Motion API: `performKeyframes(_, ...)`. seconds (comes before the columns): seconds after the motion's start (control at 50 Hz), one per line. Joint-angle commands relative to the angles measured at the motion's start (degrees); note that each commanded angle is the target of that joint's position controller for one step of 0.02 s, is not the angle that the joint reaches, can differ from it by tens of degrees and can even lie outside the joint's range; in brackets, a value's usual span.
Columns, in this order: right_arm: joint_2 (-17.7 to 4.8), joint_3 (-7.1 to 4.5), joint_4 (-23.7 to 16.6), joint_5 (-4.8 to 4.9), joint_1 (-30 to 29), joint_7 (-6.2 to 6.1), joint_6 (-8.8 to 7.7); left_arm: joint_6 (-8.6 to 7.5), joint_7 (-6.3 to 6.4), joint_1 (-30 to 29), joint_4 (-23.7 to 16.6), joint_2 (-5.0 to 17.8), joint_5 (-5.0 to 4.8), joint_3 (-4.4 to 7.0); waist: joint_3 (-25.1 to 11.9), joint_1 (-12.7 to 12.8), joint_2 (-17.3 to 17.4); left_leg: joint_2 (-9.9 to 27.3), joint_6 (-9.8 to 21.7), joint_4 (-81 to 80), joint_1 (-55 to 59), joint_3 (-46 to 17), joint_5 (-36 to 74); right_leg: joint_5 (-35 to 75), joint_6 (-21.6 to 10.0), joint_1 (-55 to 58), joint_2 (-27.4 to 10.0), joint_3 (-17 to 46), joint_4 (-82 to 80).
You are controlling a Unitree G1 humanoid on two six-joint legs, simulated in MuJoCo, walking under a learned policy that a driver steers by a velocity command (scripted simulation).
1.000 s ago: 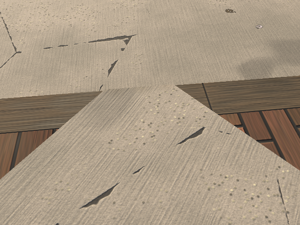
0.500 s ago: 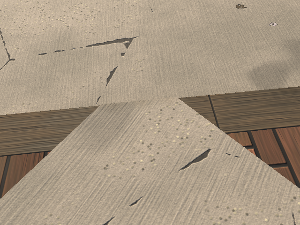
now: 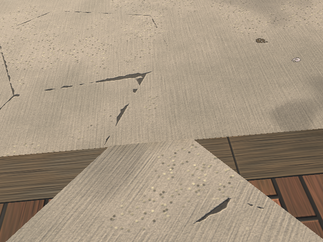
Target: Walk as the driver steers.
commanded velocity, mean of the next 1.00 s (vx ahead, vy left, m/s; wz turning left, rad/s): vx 0.47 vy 0.00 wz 0.00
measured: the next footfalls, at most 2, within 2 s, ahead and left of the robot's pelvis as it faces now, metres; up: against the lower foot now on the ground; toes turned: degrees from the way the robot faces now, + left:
left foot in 0.40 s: +0.36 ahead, +0.10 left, +0.00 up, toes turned +4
right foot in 0.98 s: +0.67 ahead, -0.07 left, +0.00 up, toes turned -5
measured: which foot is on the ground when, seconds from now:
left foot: up 0.00-0.38, down 0.40-0.98, up 1.00-1.00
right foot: down 0.00-0.42, up 0.44-0.96, down 0.98-1.00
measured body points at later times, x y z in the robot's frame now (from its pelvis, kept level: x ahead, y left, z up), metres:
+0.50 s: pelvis +0.24 +0.04 -0.01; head +0.27 +0.05 +0.44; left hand +0.20 +0.27 -0.16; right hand +0.36 -0.21 -0.14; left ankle +0.32 +0.10 -0.74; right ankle +0.08 -0.08 -0.64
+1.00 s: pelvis +0.52 +0.01 -0.02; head +0.56 +0.00 +0.43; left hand +0.71 +0.22 -0.13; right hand +0.43 -0.22 -0.16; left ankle +0.33 +0.10 -0.71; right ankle +0.63 -0.07 -0.74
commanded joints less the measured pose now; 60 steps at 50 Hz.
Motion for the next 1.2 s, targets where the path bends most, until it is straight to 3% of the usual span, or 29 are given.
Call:
performKeyframes(0.02, -4.16, -0.71, -8.31, -1.16, -10.78, 1.63, -1.97, 0.08, 0.25, 11.96, 1.54, 6.95, 0.28, 1.24, 9.99, 3.14, -6.77, 1.9, 2.89, 20.27, -32.25, -0.97, 0.86, -21.46, -8.81, 13.21, -22.19, 33.38, -21.09)
performKeyframes(0.06, -2.89, -0.58, -7.33, -0.62, -9.16, 2.55, -2.34, -0.72, 0.38, 7.87, -0.01, 5.94, -0.12, 0.74, 8.52, 0.43, -4.29, 3.51, 1.91, 19.54, -29.13, -0.84, 7.92, -9.78, -6.91, 11.46, -18.16, 24.55, -22.37)
performKeyframes(0.12, -2.6, -0.67, -7.64, -0.91, -10.5, 2.9, -1.59, -1.65, 0.72, 10.78, 1.65, 4.4, -0.39, -0.09, 6.69, 0.01, -5.22, 2.91, 0.06, 17.78, -28.96, 1.64, 12.85, 10.38, -6.12, 13.65, -14.68, 15.56, -20.82)
performKeyframes(0.22, -1.25, 0.43, -12.93, -0.31, -22.95, 2.89, -1.01, -1.97, 0.82, 13.57, 3.01, 4.39, -0.35, -0.82, 8.25, 1.78, -7.0, 1.2, -1.42, 4.24, -26.56, 4.88, 18.8, 25.51, -6.51, 11.37, -12.7, 8.87, -19.47)
performKeyframes(0.3, -2.73, 0.46, -15.12, 0.08, -26.3, 2.7, -0.96, -2.15, 0.98, 13.66, 3.68, 6.05, -0.35, -0.54, 8.71, 1.59, -7.84, -0.42, 0.99, -4.07, -19.24, 6.24, 20.05, 31.83, -6.25, 12.03, -14.26, 7.44, -18.43)
performKeyframes(0.34, -4.13, -0.21, -14.49, 0.06, -22.61, 2.11, -1.31, -2.18, 1.1, 11.9, 3.66, 7.05, -0.27, -0.29, 6.66, -0.84, -7.48, -2.3, 3.1, -5.86, -13.16, 6.62, 17.71, 45.27, -5.2, 14.27, -14.83, 5.93, -12.65)
performKeyframes(0.38, -6.23, -1.64, -9.85, -0.2, -8.29, 1.19, -2.09, -1.66, 1.15, 10.28, 3.62, 8.1, -0.24, 0.07, -0.89, -6.9, -5.67, -5.46, 5.25, -10.27, 2.7, 7.73, 17.37, 52.63, -3.44, 13.35, -12.56, 3.31, 4.77)
performKeyframes(0.4, -9.26, -2.78, -7.4, -1.38, 0.74, 0.62, -2.58, -1.48, 0.96, 10.37, 2.88, 7.15, -0.47, -0.24, -6.02, -9.87, -3.36, 0.91, 7.14, -11.14, 16.32, 0.82, 13.23, 39.11, -2.61, 3.5, -10.26, 2.21, 18.87)
performKeyframes(0.42, -14.95, -3.99, -7.21, -2.6, 6.21, 0.48, -2.69, -1.27, 0.36, 14.74, 1.17, 1.09, -1.82, -1.37, -13.49, -7.89, 7.84, 18.31, 12.36, -15.62, 29.91, -25.26, 2.15, 3.22, -0.57, -13.32, -2.16, -0.29, 41.11)
performKeyframes(0.44, -15.04, -4.03, -7.48, -0.62, 2.8, 1.16, -1.83, -1.11, -0.01, 15.17, 1.37, 3.92, -1.57, -0.25, -15.26, -6.44, 8.01, 22.04, 15.63, -25.99, 28.24, -42.96, -3.49, -12.65, -1.2, -21.19, 1.74, 6.93, 50.79)
performKeyframes(0.46, -11.9, -3.14, -8.61, 0.39, -4.74, 1.3, -1.66, -0.79, -0.04, 9.37, -0.27, 5.6, -0.9, 0.27, -5.2, -3.33, 3.41, 19.95, 13.42, -26.97, 19.75, -33.94, -8.98, -7.18, -1.81, -25.31, -2.86, 8.01, 51.62)
performKeyframes(0.48, -7.75, -1.99, -9.51, 0.71, -8.99, 1.61, -2.12, -1.07, -0.37, 5.18, -1.3, 5.3, -0.47, 0.16, 0.22, -2.65, -0.22, 17.4, 11.75, -29.07, 11.0, -26.31, -4.22, -2.52, -1.84, -24.28, -4.98, 7.6, 48.15)
performKeyframes(0.5, -5.91, -1.37, -9.3, 0.52, -10.53, 1.59, -2.59, -0.86, -0.48, 4.64, -1.18, 3.98, -0.27, 0.14, 2.45, -0.56, -0.69, 14.47, 9.61, -30.36, 5.69, -20.48, 1.95, -0.37, -1.68, -21.32, -6.74, 7.56, 44.43)
performKeyframes(0.54, -3.42, -0.37, -7.7, 0.42, -8.5, 1.05, -3.38, 0.59, -0.96, 6.8, -0.4, 2.32, 0.91, 0.06, 2.95, 1.9, 0.46, 11.05, 7.84, -31.25, 0.4, -12.77, 11.58, 0.58, -0.5, -16.16, -8.14, 7.2, 40.0)
performKeyframes(0.62, -6.12, -0.59, -6.24, 0.4, -2.74, 0.69, -4.18, 2.19, -1.5, -0.01, -3.02, 2.85, 0.89, 0.3, 5.0, 1.68, 0.52, 9.53, 8.6, -33.69, 1.3, -7.88, 16.65, 5.75, 1.41, -21.9, -9.29, 5.11, 34.01)
performKeyframes(0.66, -5.93, -0.35, -5.91, 0.54, -0.12, 0.7, -4.06, 2.45, -1.69, -5.59, -4.96, 3.49, 0.72, 0.38, 6.43, 0.39, 0.43, 9.14, 8.48, -34.66, 3.86, -6.97, 18.13, 9.61, 2.44, -26.46, -9.79, 4.37, 29.16)
performKeyframes(0.76, -5.7, 0.11, -4.88, 0.57, 5.5, 0.5, -4.1, 2.11, -1.9, -15.63, -8.39, 2.44, 0.06, -0.37, 7.01, -2.36, 0.85, 8.06, 7.21, -33.26, 9.85, -3.27, 29.19, 16.24, 3.26, -27.31, -7.9, 1.71, 15.76)
performKeyframes(0.86, -6.23, 0.23, -3.42, -0.17, 9.32, -0.34, -3.75, 1.51, -1.64, -22.08, -11.21, 2.82, 0.05, -0.67, 7.67, -4.03, 1.72, 10.3, 8.06, -29.17, 19.33, -2.27, 40.54, 13.23, 1.08, -27.5, -5.48, -0.07, 8.28)
performKeyframes(0.92, -7.57, -0.04, -3.5, -0.52, 6.89, -0.78, -3.51, 0.7, -1.27, -18.52, -10.97, 3.93, -0.04, -0.14, 5.8, -1.08, 2.72, 11.13, 6.99, -22.27, 21.5, -0.72, 56.76, 6.73, -1.87, -19.37, -2.42, -1.3, 4.51)
performKeyframes(0.94, -8.38, -0.25, -3.52, -0.56, 6.04, -0.8, -3.38, 0.37, -0.87, -12.97, -9.37, 4.95, -0.06, 0.46, 2.86, 1.31, 3.23, 10.74, 6.22, -16.11, 21.1, -0.16, 63.69, 5.11, -3.06, -12.27, -0.3, -1.96, 3.23)
performKeyframes(0.96, -8.59, -0.28, -3.69, -0.18, 4.73, -0.69, -3.09, -0.14, -0.37, -3.31, -6.16, 6.15, 0.24, 1.27, -2.07, 5.57, 1.93, 8.9, 5.07, -5.44, 18.02, 1.6, 63.32, 8.28, -4.49, -0.45, 0.89, -2.4, -0.68)
performKeyframes(0.98, -7.27, 0.22, -5.12, 0.52, 4.07, -0.43, -3.16, -0.6, 0.26, 6.86, -3.78, 9.95, 1.71, 2.53, -8.63, 9.17, -0.96, 6.6, 3.94, 9.82, 6.41, 2.98, 47.32, 5.46, -7.25, 15.36, -7.74, 6.85, -1.33)
performKeyframes(1.0, -1.04, 1.35, -6.75, 2.82, 9.91, 0.43, -3.21, -0.45, 0.29, 11.28, -3.48, 15.99, 2.71, 3.97, -16.38, 6.49, -13.71, -3.95, 0.9, 32.62, -15.07, 5.47, 6.2, 1.6, -14.67, 32.15, -25.87, 35.56, -5.56)
performKeyframes(1.02, -6.47, -0.23, -6.29, 1.74, 7.99, 0.23, -3.1, 0.53, -0.32, 7.65, -3.61, 14.33, 0.31, 3.78, -16.06, 5.94, -8.14, -4.87, 1.82, 39.44, -20.98, -3.15, -3.46, 0.62, -15.47, 29.31, -25.77, 43.75, -11.0)
performKeyframes(1.04, -7.13, -0.63, -8.11, 1.28, 2.8, 0.19, -3.17, 0.67, -0.47, 1.38, -4.36, 11.28, -0.42, 2.86, -6.31, 3.45, -5.91, -1.52, 2.18, 39.17, -24.34, -3.87, 0.86, 0.35, -13.36, 21.21, -23.67, 33.54, -11.66)
performKeyframes(1.06, -6.39, -0.45, -8.9, 1.0, -0.37, 0.31, -3.5, 0.22, -0.66, -1.89, -4.76, 7.64, -0.35, 1.87, -1.27, 2.42, -3.12, 0.5, 2.14, 35.8, -23.36, -3.67, 4.67, 5.18, -11.53, 13.61, -21.03, 27.0, -13.97)
performKeyframes(1.1, -4.47, -0.45, -8.65, -0.46, 0.17, 0.82, -2.23, -0.54, -0.18, -2.91, -3.48, 4.06, -0.39, 0.71, 1.91, -1.23, -4.18, 3.15, 1.33, 29.36, -18.02, -3.34, 7.57, 11.23, -7.52, 4.89, -15.74, 17.95, -16.32)
performKeyframes(1.14, -3.12, -0.43, -8.5, -0.81, 0.82, 1.59, -0.82, -1.37, 0.06, 0.34, -1.93, 4.37, -0.53, 0.57, 1.87, -2.2, -4.68, 3.31, 0.29, 27.07, -16.52, -2.26, 8.6, 15.72, -7.37, 3.14, -14.32, 14.8, -17.37)
performKeyframes(1.2, -3.46, -0.42, -11.03, -0.87, -5.66, 2.11, 0.39, -1.88, 0.09, 3.45, -0.99, 6.65, -0.86, 0.89, 4.33, -2.16, -4.71, 4.68, -1.15, 22.01, -21.88, -0.6, 13.56, 17.17, -7.49, 2.93, -13.36, 11.73, -19.82)
Keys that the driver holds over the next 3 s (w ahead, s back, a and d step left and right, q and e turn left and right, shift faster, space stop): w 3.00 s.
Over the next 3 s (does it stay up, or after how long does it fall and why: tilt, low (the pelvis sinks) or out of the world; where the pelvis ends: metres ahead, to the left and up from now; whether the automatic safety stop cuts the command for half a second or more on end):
stays up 1.62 0.01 -0.10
